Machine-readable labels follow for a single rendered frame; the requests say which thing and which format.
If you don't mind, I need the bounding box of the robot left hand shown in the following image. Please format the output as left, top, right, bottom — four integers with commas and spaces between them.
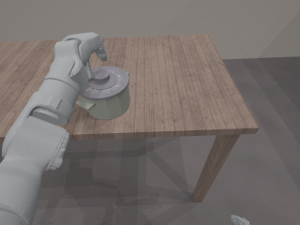
62, 32, 108, 81

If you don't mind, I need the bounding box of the pot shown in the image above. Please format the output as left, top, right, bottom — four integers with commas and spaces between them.
76, 72, 130, 120

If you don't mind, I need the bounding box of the robot right hand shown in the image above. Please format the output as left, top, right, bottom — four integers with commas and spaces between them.
230, 215, 250, 225

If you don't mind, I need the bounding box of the left robot forearm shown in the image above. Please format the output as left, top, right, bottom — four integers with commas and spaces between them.
2, 37, 91, 158

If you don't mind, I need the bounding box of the knob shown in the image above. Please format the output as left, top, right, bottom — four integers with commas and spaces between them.
94, 69, 110, 83

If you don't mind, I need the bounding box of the table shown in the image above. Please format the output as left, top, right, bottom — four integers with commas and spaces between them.
0, 34, 259, 203

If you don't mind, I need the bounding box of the left robot upper arm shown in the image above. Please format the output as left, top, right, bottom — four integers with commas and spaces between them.
0, 115, 69, 225

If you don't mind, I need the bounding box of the lid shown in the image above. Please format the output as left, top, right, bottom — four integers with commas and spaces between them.
80, 66, 129, 100

